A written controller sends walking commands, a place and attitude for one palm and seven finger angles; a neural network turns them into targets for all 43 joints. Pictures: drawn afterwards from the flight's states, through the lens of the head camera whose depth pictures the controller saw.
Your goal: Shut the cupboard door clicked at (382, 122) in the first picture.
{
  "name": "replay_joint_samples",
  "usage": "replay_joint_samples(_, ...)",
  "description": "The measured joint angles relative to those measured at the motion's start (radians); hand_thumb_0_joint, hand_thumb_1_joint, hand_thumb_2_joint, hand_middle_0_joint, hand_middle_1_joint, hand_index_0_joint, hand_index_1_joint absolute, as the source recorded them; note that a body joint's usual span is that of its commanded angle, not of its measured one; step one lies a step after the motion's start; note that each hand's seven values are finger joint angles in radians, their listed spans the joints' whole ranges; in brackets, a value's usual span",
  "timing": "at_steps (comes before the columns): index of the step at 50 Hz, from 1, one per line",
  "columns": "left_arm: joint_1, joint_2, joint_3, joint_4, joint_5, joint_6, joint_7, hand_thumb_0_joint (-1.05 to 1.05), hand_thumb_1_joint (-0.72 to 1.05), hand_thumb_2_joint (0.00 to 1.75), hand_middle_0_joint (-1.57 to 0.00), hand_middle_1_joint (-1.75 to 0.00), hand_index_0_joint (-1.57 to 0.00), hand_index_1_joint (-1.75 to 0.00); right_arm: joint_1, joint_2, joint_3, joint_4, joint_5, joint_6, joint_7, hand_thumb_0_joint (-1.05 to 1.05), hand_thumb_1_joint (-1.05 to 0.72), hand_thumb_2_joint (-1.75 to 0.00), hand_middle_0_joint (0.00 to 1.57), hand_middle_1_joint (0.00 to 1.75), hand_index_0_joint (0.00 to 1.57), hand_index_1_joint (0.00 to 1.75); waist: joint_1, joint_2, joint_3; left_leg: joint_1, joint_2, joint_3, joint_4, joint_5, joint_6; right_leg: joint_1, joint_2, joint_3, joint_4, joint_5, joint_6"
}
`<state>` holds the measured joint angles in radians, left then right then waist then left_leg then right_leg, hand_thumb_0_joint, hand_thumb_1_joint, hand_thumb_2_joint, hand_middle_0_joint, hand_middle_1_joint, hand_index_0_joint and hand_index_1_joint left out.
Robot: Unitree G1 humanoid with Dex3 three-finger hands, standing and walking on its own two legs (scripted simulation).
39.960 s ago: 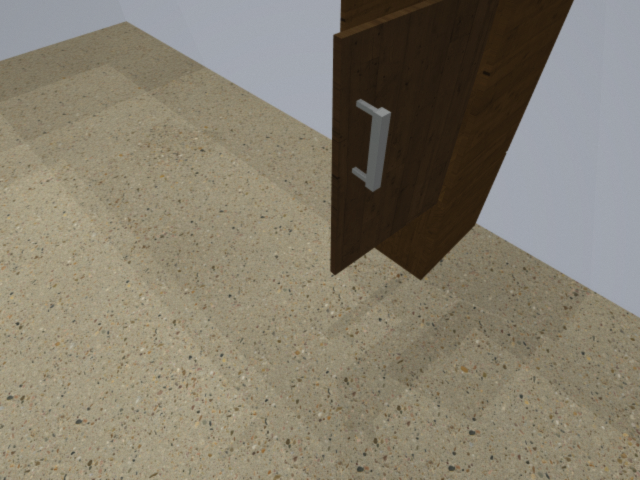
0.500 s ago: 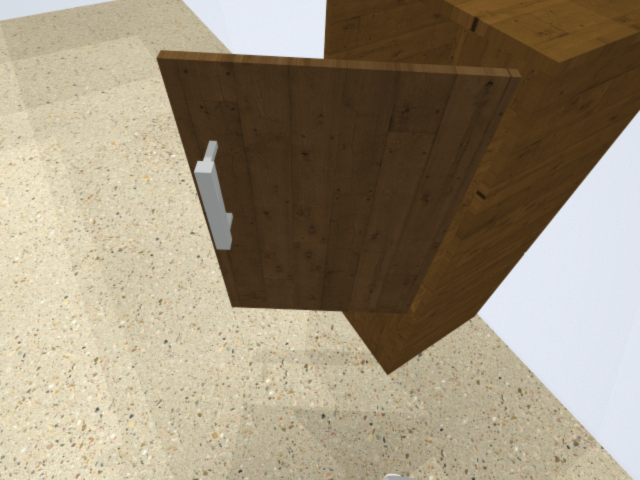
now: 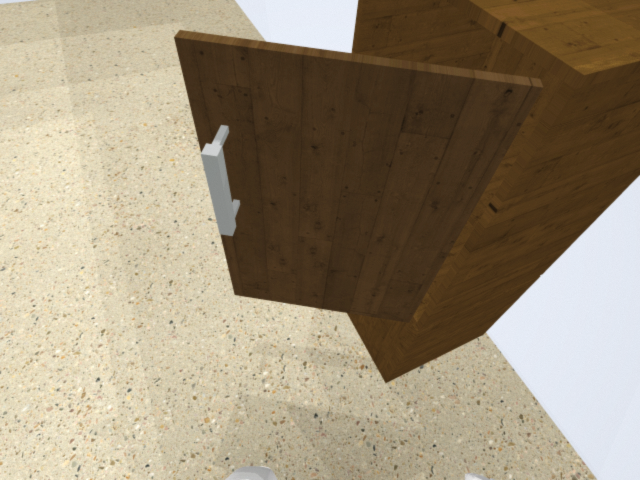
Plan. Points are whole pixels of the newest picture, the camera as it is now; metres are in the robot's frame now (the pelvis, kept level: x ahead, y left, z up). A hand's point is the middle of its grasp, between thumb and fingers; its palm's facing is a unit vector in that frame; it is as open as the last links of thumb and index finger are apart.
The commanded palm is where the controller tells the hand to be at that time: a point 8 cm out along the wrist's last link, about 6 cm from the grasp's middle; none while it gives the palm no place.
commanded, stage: come to a stop and stand still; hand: left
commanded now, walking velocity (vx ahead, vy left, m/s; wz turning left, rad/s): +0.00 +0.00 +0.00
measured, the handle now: (225, 184) +0.48 +0.20 +0.06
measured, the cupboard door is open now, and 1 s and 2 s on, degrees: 56 56 56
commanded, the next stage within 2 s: look again from close up in 0.88 s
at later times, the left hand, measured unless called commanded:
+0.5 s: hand out of the picture -0.02 +0.21 -0.17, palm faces +0.03 -0.98 -0.19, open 7.3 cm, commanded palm none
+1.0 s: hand out of the picture -0.10 +0.18 -0.17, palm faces +0.04 -0.99 -0.14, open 7.3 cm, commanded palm none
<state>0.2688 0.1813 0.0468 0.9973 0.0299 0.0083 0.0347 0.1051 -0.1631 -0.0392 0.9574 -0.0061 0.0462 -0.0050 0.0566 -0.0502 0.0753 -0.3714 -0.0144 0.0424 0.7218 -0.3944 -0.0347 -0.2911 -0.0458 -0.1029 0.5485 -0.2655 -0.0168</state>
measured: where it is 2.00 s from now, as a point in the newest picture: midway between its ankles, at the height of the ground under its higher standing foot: outside the picture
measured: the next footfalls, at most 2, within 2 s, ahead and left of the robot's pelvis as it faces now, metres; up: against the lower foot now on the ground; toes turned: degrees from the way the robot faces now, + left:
left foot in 0.04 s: +0.05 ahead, +0.11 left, +0.00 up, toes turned +1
right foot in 0.36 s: -0.04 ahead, -0.08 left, +0.00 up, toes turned -3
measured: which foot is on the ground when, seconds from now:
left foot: up 0.00-0.02, down 0.04-1.00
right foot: down 0.00-0.06, up 0.08-0.34, down 0.36-1.00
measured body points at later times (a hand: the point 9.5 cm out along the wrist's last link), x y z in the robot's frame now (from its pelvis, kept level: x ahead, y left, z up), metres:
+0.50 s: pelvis -0.04 +0.04 +0.01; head -0.03 +0.04 +0.46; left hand -0.02 +0.26 -0.15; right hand -0.02 -0.19 -0.15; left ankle +0.01 +0.11 -0.73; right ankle -0.08 -0.08 -0.73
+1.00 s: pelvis -0.04 +0.04 +0.01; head -0.03 +0.05 +0.46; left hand -0.10 +0.24 -0.16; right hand -0.07 -0.16 -0.15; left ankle +0.01 +0.11 -0.73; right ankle -0.08 -0.08 -0.73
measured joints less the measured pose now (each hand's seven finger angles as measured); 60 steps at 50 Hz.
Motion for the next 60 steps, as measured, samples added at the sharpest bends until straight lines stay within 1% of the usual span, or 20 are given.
replay_joint_samples(2,0.016,0.008,0.004,0.005,-0.003,0.010,-0.003,0.00,0.91,0.90,-0.21,-0.30,-0.21,-0.30,0.001,0.000,0.003,-0.010,0.001,-0.016,0.001,0.01,-0.91,-0.90,0.20,0.30,0.20,0.30,-0.001,0.000,-0.008,0.071,0.013,0.003,-0.141,0.103,0.014,-0.018,-0.009,0.001,0.041,-0.017,0.017)
replay_joint_samples(3,0.016,0.014,0.007,0.011,-0.005,0.018,-0.004,0.00,0.91,0.90,-0.21,-0.30,-0.21,-0.30,0.002,0.005,0.002,-0.009,0.000,-0.023,0.000,0.01,-0.91,-0.90,0.20,0.30,0.20,0.30,-0.002,-0.012,-0.005,0.077,0.001,0.010,-0.150,0.123,0.036,-0.026,-0.021,0.009,0.067,-0.033,0.021)
replay_joint_samples(4,0.014,0.018,0.009,0.016,-0.008,0.026,-0.004,0.00,0.91,0.90,-0.21,-0.30,-0.21,-0.30,0.007,0.010,0.005,-0.010,-0.003,-0.024,-0.001,0.01,-0.91,-0.90,0.20,0.30,0.20,0.30,0.002,-0.018,-0.003,0.079,-0.009,0.016,-0.144,0.122,0.060,-0.036,-0.024,0.025,0.103,-0.095,0.024)
replay_joint_samples(6,0.014,0.021,0.010,0.022,-0.009,0.038,-0.002,0.00,0.91,0.90,-0.21,-0.30,-0.21,-0.30,0.017,0.017,0.013,-0.008,-0.009,-0.021,-0.004,0.01,-0.91,-0.90,0.20,0.30,0.20,0.30,0.005,-0.015,-0.009,0.087,-0.016,0.028,-0.155,0.121,0.094,-0.063,-0.014,0.050,0.202,-0.195,0.023)
replay_joint_samples(8,0.013,0.019,0.011,0.027,-0.007,0.041,-0.004,0.00,0.91,0.90,-0.20,-0.30,-0.20,-0.30,0.029,0.023,0.021,-0.001,-0.013,-0.016,-0.009,0.01,-0.91,-0.90,0.20,0.30,0.20,0.30,0.001,-0.003,-0.019,0.097,-0.020,0.031,-0.186,0.137,0.109,-0.080,-0.005,0.067,0.288,-0.210,0.019)
replay_joint_samples(10,0.012,0.015,0.011,0.028,-0.004,0.037,-0.005,0.00,0.91,0.90,-0.20,-0.30,-0.20,-0.30,0.041,0.030,0.024,0.008,-0.013,-0.016,-0.012,0.00,-0.91,-0.90,0.20,0.30,0.20,0.30,-0.003,0.006,-0.029,0.102,-0.027,0.036,-0.219,0.160,0.115,-0.079,-0.002,0.076,0.329,-0.199,0.021)
replay_joint_samples(12,0.012,0.008,0.008,0.029,-0.004,0.033,-0.005,0.00,0.91,0.90,-0.20,-0.30,-0.20,-0.30,0.050,0.027,0.021,0.012,-0.011,-0.021,-0.017,0.00,-0.92,-0.90,0.20,0.30,0.20,0.30,-0.011,0.014,-0.038,0.104,-0.036,0.042,-0.248,0.181,0.121,-0.056,-0.004,0.078,0.312,-0.193,0.025)
replay_joint_samples(14,0.008,-0.002,0.002,0.032,-0.004,0.029,-0.005,0.00,0.91,0.90,-0.20,-0.30,-0.20,-0.30,0.059,0.022,0.020,0.020,-0.014,-0.027,-0.018,0.00,-0.92,-0.90,0.20,0.30,0.20,0.30,-0.019,0.023,-0.046,0.102,-0.043,0.048,-0.270,0.199,0.126,-0.015,-0.006,0.076,0.241,-0.194,0.027)
replay_joint_samples(16,0.005,-0.011,-0.003,0.034,-0.006,0.023,-0.005,0.00,0.91,0.90,-0.20,-0.30,-0.20,-0.30,0.072,0.018,0.020,0.030,-0.014,-0.030,-0.018,0.00,-0.92,-0.90,0.20,0.30,0.20,0.30,-0.026,0.028,-0.053,0.094,-0.050,0.055,-0.282,0.212,0.128,0.037,-0.006,0.076,0.133,-0.171,0.028)
replay_joint_samples(18,0.006,-0.015,-0.009,0.036,-0.007,0.012,-0.004,0.00,0.91,0.90,-0.20,-0.30,-0.20,-0.30,0.090,0.018,0.020,0.044,-0.010,-0.033,-0.017,0.00,-0.92,-0.90,0.20,0.30,0.20,0.30,-0.031,0.020,-0.062,0.081,-0.062,0.065,-0.277,0.216,0.125,0.102,-0.010,0.082,-0.010,-0.090,0.023)
replay_joint_samples(21,0.004,-0.041,-0.023,0.054,-0.009,0.000,-0.003,0.00,0.91,0.90,-0.20,-0.30,-0.20,-0.30,0.110,-0.005,0.011,0.076,-0.002,-0.033,-0.020,-0.01,-0.94,-0.90,0.20,0.30,0.20,0.30,-0.044,0.056,-0.059,0.088,-0.046,0.056,-0.280,0.222,0.114,0.135,0.008,0.075,-0.067,-0.058,0.029)
replay_joint_samples(23,0.017,-0.043,-0.028,0.062,-0.011,-0.006,-0.002,0.00,0.92,0.90,-0.20,-0.30,-0.20,-0.30,0.133,-0.012,0.013,0.095,-0.004,-0.030,-0.016,-0.01,-0.94,-0.90,0.20,0.30,0.20,0.30,-0.053,0.061,-0.066,0.102,-0.042,0.052,-0.294,0.231,0.108,0.150,0.013,0.071,-0.084,-0.055,0.030)
replay_joint_samples(28,0.030,-0.032,-0.033,0.082,-0.017,-0.004,-0.002,0.00,0.92,0.90,-0.20,-0.30,-0.20,-0.30,0.187,0.001,0.029,0.147,-0.007,-0.029,-0.013,0.00,-0.93,-0.90,0.20,0.30,0.20,0.30,-0.063,0.031,-0.067,0.126,-0.036,0.049,-0.306,0.238,0.110,0.176,0.021,0.069,-0.100,-0.048,0.025)
replay_joint_samples(32,0.033,-0.037,-0.037,0.092,-0.019,-0.003,-0.003,0.00,0.92,0.90,-0.20,-0.30,-0.20,-0.30,0.218,0.019,0.036,0.178,-0.006,-0.026,-0.015,0.00,-0.92,-0.90,0.20,0.30,0.20,0.30,-0.063,0.016,-0.061,0.130,-0.034,0.046,-0.320,0.250,0.109,0.179,0.024,0.066,-0.111,-0.037,0.023)
replay_joint_samples(40,0.060,-0.064,-0.040,0.112,-0.018,-0.005,-0.004,0.00,0.91,0.90,-0.20,-0.30,-0.20,-0.30,0.236,0.052,0.038,0.196,-0.005,-0.026,-0.017,0.01,-0.91,-0.90,0.20,0.30,0.20,0.30,-0.061,0.020,-0.041,0.115,-0.037,0.040,-0.344,0.275,0.109,0.160,0.022,0.060,-0.122,-0.020,0.024)
replay_joint_samples(48,0.109,-0.079,-0.040,0.139,-0.017,-0.011,0.002,0.00,0.91,0.90,-0.20,-0.30,-0.20,-0.30,0.209,0.074,0.035,0.191,-0.002,-0.036,-0.019,0.01,-0.91,-0.90,0.20,0.30,0.20,0.30,-0.051,0.029,-0.046,0.113,-0.035,0.041,-0.347,0.275,0.108,0.158,0.024,0.061,-0.126,-0.020,0.022)
replay_joint_samples(51,0.121,-0.085,-0.053,0.138,-0.009,-0.024,0.012,0.00,0.91,0.90,-0.20,-0.30,-0.20,-0.30,0.204,0.056,0.042,0.175,-0.009,-0.029,-0.017,0.02,-0.92,-0.90,0.20,0.30,0.20,0.30,-0.050,0.050,-0.046,0.081,-0.021,0.032,-0.289,0.248,0.101,0.153,0.037,0.052,-0.121,-0.024,0.020)
replay_joint_samples(54,0.129,-0.089,-0.060,0.120,-0.007,-0.033,0.010,0.00,0.91,0.90,-0.20,-0.30,-0.20,-0.30,0.205,0.025,0.034,0.134,-0.011,-0.035,-0.008,0.03,-0.93,-0.90,0.20,0.30,0.20,0.30,-0.062,0.075,-0.043,0.039,-0.012,0.024,-0.208,0.203,0.106,0.130,0.045,0.044,-0.077,-0.050,0.018)
replay_joint_samples(57,0.126,-0.084,-0.060,0.112,-0.011,-0.037,0.009,0.00,0.91,0.90,-0.20,-0.30,-0.20,-0.30,0.206,0.006,0.033,0.111,-0.009,-0.045,-0.008,0.02,-0.92,-0.90,0.20,0.30,0.20,0.30,-0.067,0.086,-0.053,0.032,-0.017,0.028,-0.179,0.181,0.116,0.121,0.038,0.047,-0.043,-0.076,0.019)
replay_joint_samples(60,0.114,-0.072,-0.058,0.101,-0.012,-0.039,0.011,0.00,0.91,0.90,-0.20,-0.30,-0.20,-0.30,0.201,-0.003,0.035,0.104,-0.009,-0.050,-0.012,0.02,-0.93,-0.90,0.20,0.30,0.20,0.30,-0.065,0.086,-0.065,0.043,-0.023,0.036,-0.178,0.170,0.119,0.125,0.031,0.055,-0.030,-0.090,0.024)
